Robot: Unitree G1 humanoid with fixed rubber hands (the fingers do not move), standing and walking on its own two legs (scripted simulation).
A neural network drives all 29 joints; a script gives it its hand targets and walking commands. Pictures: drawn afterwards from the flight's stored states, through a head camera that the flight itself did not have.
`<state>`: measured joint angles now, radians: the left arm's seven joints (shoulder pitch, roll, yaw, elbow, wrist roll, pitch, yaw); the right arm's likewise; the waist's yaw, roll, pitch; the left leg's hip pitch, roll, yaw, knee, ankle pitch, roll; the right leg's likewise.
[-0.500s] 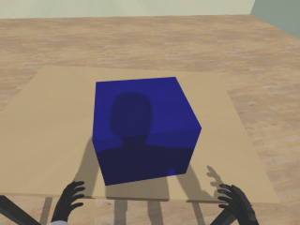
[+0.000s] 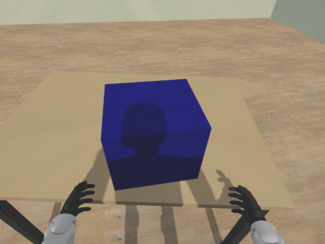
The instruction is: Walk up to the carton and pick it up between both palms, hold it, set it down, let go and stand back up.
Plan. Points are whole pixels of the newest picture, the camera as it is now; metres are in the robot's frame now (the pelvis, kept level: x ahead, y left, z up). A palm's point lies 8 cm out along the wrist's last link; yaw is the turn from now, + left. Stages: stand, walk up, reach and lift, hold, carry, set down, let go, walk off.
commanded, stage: set down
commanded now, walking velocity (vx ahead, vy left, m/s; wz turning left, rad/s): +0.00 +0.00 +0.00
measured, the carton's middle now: (152, 132) +0.46 +0.05 +0.02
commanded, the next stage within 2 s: let go in 0.12 s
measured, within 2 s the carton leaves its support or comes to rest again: neither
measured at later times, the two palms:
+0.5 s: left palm (68, 213) +0.21 +0.24 -0.02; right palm (253, 217) +0.21 -0.22 -0.02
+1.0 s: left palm (67, 220) +0.20 +0.24 -0.04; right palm (252, 216) +0.21 -0.22 -0.02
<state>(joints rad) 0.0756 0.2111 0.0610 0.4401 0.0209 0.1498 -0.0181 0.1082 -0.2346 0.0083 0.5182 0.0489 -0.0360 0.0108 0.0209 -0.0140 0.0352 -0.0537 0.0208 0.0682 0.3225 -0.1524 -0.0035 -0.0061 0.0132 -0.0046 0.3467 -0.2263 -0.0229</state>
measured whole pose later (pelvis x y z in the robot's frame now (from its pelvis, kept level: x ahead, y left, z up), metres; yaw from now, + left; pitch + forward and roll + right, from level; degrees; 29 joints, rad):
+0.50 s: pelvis +0.00 +0.02 +0.00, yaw -1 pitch -8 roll +0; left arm 0.08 0.16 0.04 0.41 0.04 0.17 -0.03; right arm 0.11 -0.27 -0.04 0.51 0.02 -0.01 0.03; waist 0.04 0.01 0.06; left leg -0.02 0.00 0.09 0.34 -0.17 0.03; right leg 0.03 -0.01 0.02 0.34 -0.23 0.00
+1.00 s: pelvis -0.01 +0.01 -0.01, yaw +4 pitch +0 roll -1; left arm 0.13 0.23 0.03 0.40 0.04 -0.13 -0.05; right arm 0.13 -0.24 -0.05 0.49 -0.04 -0.08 0.04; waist 0.00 -0.06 -0.01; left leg -0.30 0.01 0.01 0.50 -0.21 0.01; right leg -0.19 0.00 -0.07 0.46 -0.27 -0.01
